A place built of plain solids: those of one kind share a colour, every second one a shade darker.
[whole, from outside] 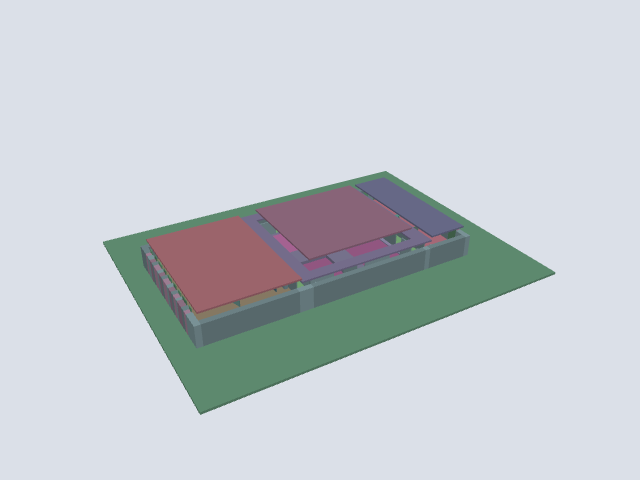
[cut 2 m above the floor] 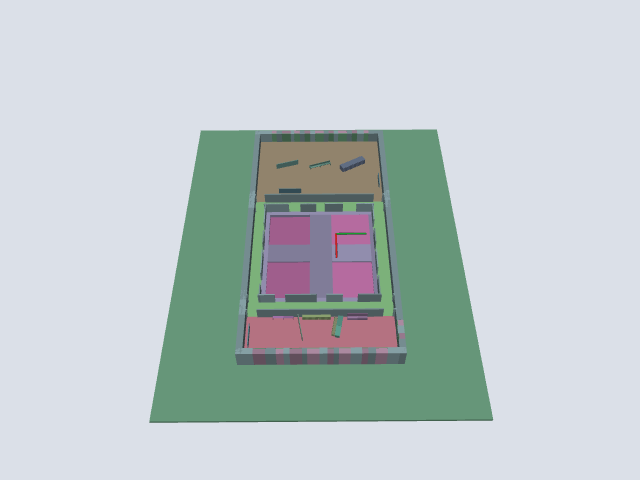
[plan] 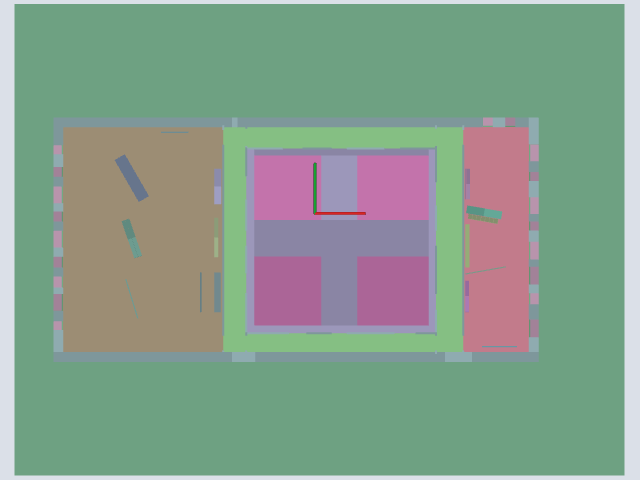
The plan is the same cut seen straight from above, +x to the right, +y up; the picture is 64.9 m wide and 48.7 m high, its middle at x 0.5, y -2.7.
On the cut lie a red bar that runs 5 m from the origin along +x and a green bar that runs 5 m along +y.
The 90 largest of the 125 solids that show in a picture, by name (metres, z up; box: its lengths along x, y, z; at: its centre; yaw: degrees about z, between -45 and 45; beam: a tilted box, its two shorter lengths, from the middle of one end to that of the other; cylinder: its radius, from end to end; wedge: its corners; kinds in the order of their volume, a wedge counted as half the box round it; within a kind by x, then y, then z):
{
 "ground_under_all_1": {"box": [61.89, 47.86, 0.4], "at": [0.46, -2.67, -1.39]},
 "wall_1": {"box": [1.0, 3.23, 3.84], "at": [-26.05, -13.46, 0.68]},
 "wall_2": {"box": [1.0, 1.05, 3.84], "at": [-26.05, -10.41, 0.68]},
 "wall_3": {"box": [1.0, 0.68, 3.84], "at": [-26.05, -7.85, 0.68]},
 "wall_4": {"box": [1.0, 0.92, 3.84], "at": [-26.05, -5.95, 0.68]},
 "wall_5": {"box": [1.0, 0.94, 3.84], "at": [-26.05, -3.92, 0.68]},
 "wall_6": {"box": [1.0, 0.93, 3.84], "at": [-26.05, -1.28, 0.68]},
 "wall_7": {"box": [1.0, 0.85, 3.84], "at": [-26.05, 0.6, 0.68]},
 "wall_8": {"box": [1.0, 0.98, 3.84], "at": [-26.05, 3.22, 0.68]},
 "wall_9": {"box": [1.0, 1.3, 3.84], "at": [-26.05, 5.36, 0.68]},
 "wall_10": {"box": [1.0, 2.82, 3.84], "at": [-26.05, 8.32, 0.68]},
 "wall_11": {"box": [18.12, 1.0, 3.84], "at": [-17.48, -14.57, 0.68]},
 "wall_12": {"box": [18.12, 1.0, 3.84], "at": [-17.48, 9.23, 0.68]},
 "wall_13": {"box": [0.2, 19.38, 3.84], "at": [-9.32, -2.73, 0.68]},
 "wall_14": {"box": [4.15, 1.0, 3.84], "at": [-8.15, -14.57, 0.68]},
 "wall_15": {"box": [4.15, 1.0, 3.84], "at": [-8.15, 9.23, 0.68]},
 "wall_16": {"box": [0.2, 4.2, 3.84], "at": [-6.97, -10.17, 0.68]},
 "wall_17": {"box": [0.2, 3.17, 3.84], "at": [-6.97, -0.18, 0.68]},
 "wall_18": {"box": [0.2, 3.17, 3.84], "at": [-6.97, -0.18, 0.68]},
 "wall_19": {"box": [0.2, 2.93, 3.84], "at": [-6.97, 5.22, 0.68]},
 "wall_20": {"box": [0.2, 3.08, 3.84], "at": [-6.97, 5.29, 0.68]},
 "wall_21": {"box": [3.8, 0.2, 3.84], "at": [-5.18, 6.58, 0.68]},
 "wall_22": {"box": [4.43, 0.2, 3.84], "at": [-4.86, -12.17, 0.68]},
 "wall_23": {"box": [2.98, 0.2, 3.84], "at": [0.21, 6.58, 0.68]},
 "wall_24": {"box": [21.05, 1.0, 3.84], "at": [2.65, -14.57, 0.68]},
 "wall_25": {"box": [21.05, 1.0, 3.84], "at": [2.65, 9.23, 0.68]},
 "wall_26": {"box": [3.83, 0.2, 3.84], "at": [5.11, 6.58, 0.68]},
 "wall_27": {"box": [4.85, 0.2, 3.84], "at": [5.63, -12.17, 0.68]},
 "wall_28": {"box": [3.75, 0.2, 3.84], "at": [10.5, 6.58, 0.68]},
 "wall_29": {"box": [0.2, 4.9, 3.84], "at": [12.28, -5.72, 0.68]},
 "wall_30": {"box": [0.2, 3.53, 3.84], "at": [12.28, 4.92, 0.68]},
 "wall_31": {"box": [4.55, 1.0, 3.84], "at": [13.65, -14.57, 0.68]},
 "wall_32": {"box": [4.55, 1.0, 3.84], "at": [13.65, 9.23, 0.68]},
 "wall_33": {"box": [0.2, 19.38, 3.84], "at": [15.03, -2.73, 0.68]},
 "wall_34": {"box": [2.9, 1.0, 3.84], "at": [15.57, 9.23, 0.68]},
 "wall_35": {"box": [8.56, 1.0, 3.84], "at": [18.41, -14.57, 0.68]},
 "wall_36": {"box": [1.28, 1.0, 3.84], "at": [18.67, 9.23, 0.68]},
 "wall_37": {"box": [2.38, 1.0, 3.84], "at": [21.5, 9.23, 0.68]},
 "wall_38": {"box": [1.0, 2.5, 3.84], "at": [22.19, -13.82, 0.68]},
 "wall_39": {"box": [1.0, 1.56, 3.84], "at": [22.19, -9.99, 0.68]},
 "wall_40": {"box": [1.0, 0.89, 3.84], "at": [22.19, -7.67, 0.68]},
 "wall_41": {"box": [1.0, 0.74, 3.84], "at": [22.19, -5.05, 0.68]},
 "wall_42": {"box": [1.0, 1.15, 3.84], "at": [22.19, -2.31, 0.68]},
 "wall_43": {"box": [1.0, 0.77, 3.84], "at": [22.19, -0.45, 0.68]},
 "wall_44": {"box": [1.0, 1.65, 3.84], "at": [22.19, 2.46, 0.68]},
 "wall_45": {"box": [1.0, 1.11, 3.84], "at": [22.19, 4.75, 0.68]},
 "wall_46": {"box": [1.0, 2.73, 3.84], "at": [22.19, 8.37, 0.68]},
 "floor_refectory_1": {"box": [16.32, 23.0, 1.24], "at": [-17.48, -2.67, -0.62]},
 "floor_corr_1": {"box": [2.35, 23.0, 1.24], "at": [-8.15, -2.67, -0.62]},
 "floor_corr_2": {"box": [19.25, 2.0, 1.24], "at": [2.65, -13.17, -0.62]},
 "floor_corr_3": {"box": [19.25, 2.25, 1.24], "at": [2.65, 7.71, -0.62]},
 "floor_corr_4": {"box": [2.75, 23.0, 1.24], "at": [13.65, -2.67, -0.62]},
 "floor_gang_1": {"box": [0.8, 18.75, 1.24], "at": [-6.57, -2.79, -0.62]},
 "floor_gang_2": {"box": [3.65, 7.0, 1.24], "at": [2.45, -7.87, -0.62]},
 "floor_gang_3": {"box": [3.65, 6.55, 1.24], "at": [2.45, 2.6, -0.62]},
 "floor_gang_4": {"box": [17.7, 0.8, 1.24], "at": [2.68, -11.77, -0.62]},
 "floor_gang_5": {"box": [17.7, 3.7, 1.24], "at": [2.68, -2.52, -0.62]},
 "floor_gang_6": {"box": [17.7, 0.7, 1.24], "at": [2.68, 6.23, -0.62]},
 "floor_gang_7": {"box": [0.75, 18.75, 1.24], "at": [11.9, -2.79, -0.62]},
 "floor_breakhall_1": {"box": [6.76, 23.0, 1.24], "at": [18.41, -2.67, -0.62]},
 "step_tier_1": {"box": [6.8, 7.0, 0.67], "at": [-2.77, -7.87, -0.91]},
 "step_tier_2": {"box": [6.8, 6.55, 1.24], "at": [-2.77, 2.6, -0.62]},
 "step_tier_3": {"box": [7.25, 7.0, 1.05], "at": [7.9, -7.87, -0.71]},
 "step_tier_4": {"box": [7.25, 6.55, 1.01], "at": [7.9, 2.6, -0.73]},
 "ceil_refectory_1": {"box": [16.32, 23.0, 0.3], "at": [-17.48, -2.67, 3.95]},
 "ceil_hall_1": {"box": [19.25, 18.75, 0.3], "at": [2.65, -2.79, 5.55]},
 "wall_mass_1": {"box": [0.85, 0.9, 3.84], "at": [-26.12, -11.39, 0.68]},
 "wall_mass_2": {"box": [0.85, 1.7, 3.84], "at": [-26.12, -9.04, 0.68]},
 "wall_mass_3": {"box": [0.85, 1.1, 3.84], "at": [-26.12, -6.96, 0.68]},
 "wall_mass_4": {"box": [0.85, 1.1, 3.84], "at": [-26.12, -4.94, 0.68]},
 "wall_mass_5": {"box": [0.85, 1.7, 3.84], "at": [-26.12, -2.6, 0.68]},
 "wall_mass_6": {"box": [0.85, 1.0, 3.84], "at": [-26.12, -0.32, 0.68]},
 "wall_mass_7": {"box": [0.85, 1.7, 3.84], "at": [-26.12, 1.88, 0.68]},
 "wall_mass_8": {"box": [0.85, 1.0, 3.84], "at": [-26.12, 4.21, 0.68]},
 "wall_mass_9": {"box": [0.85, 0.9, 3.84], "at": [-26.12, 6.46, 0.68]},
 "wall_mass_10": {"box": [1.0, 0.85, 3.84], "at": [17.53, 9.3, 0.68]},
 "wall_mass_11": {"box": [1.0, 0.85, 3.84], "at": [19.81, 9.3, 0.68]},
 "wall_mass_12": {"box": [0.85, 1.8, 3.84], "at": [22.26, -11.67, 0.68]},
 "wall_mass_13": {"box": [0.85, 1.1, 3.84], "at": [22.26, -8.66, 0.68]},
 "wall_mass_14": {"box": [0.85, 1.8, 3.84], "at": [22.26, -6.32, 0.68]},
 "wall_mass_15": {"box": [0.85, 1.8, 3.84], "at": [22.26, -3.78, 0.68]},
 "wall_mass_16": {"box": [0.85, 0.9, 3.84], "at": [22.26, -1.28, 0.68]},
 "wall_mass_17": {"box": [0.85, 1.7, 3.84], "at": [22.26, 0.79, 0.68]},
 "wall_mass_18": {"box": [0.85, 0.9, 3.84], "at": [22.26, 3.74, 0.68]},
 "wall_mass_19": {"box": [0.85, 1.7, 3.84], "at": [22.26, 6.15, 0.68]},
 "ceil_corr_1": {"box": [2.35, 23.0, 0.3], "at": [-8.15, -2.67, 3.4]},
 "ceil_corr_2": {"box": [19.25, 2.0, 0.3], "at": [2.65, -13.17, 3.4]},
 "ceil_corr_3": {"box": [19.25, 2.25, 0.3], "at": [2.65, 7.71, 3.4]},
 "ceil_corr_4": {"box": [2.75, 23.0, 0.3], "at": [13.65, -2.67, 3.4]},
 "ceil_breakhall_1": {"box": [6.76, 23.0, 0.3], "at": [18.41, -2.67, 4.15]}
}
